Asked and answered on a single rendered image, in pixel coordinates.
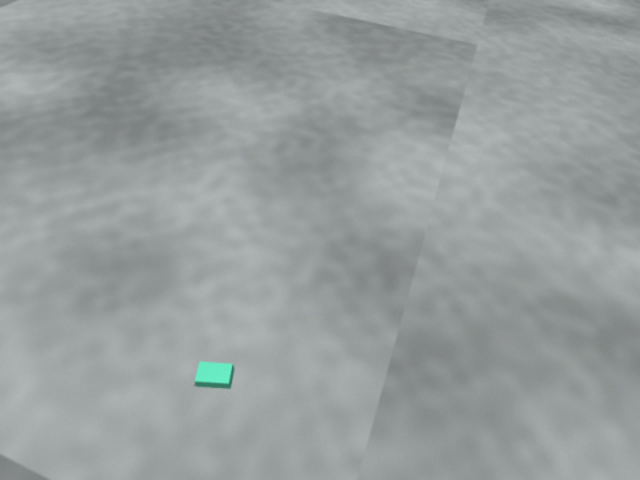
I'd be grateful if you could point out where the small box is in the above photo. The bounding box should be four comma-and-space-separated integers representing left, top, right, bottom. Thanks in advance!
195, 362, 234, 389

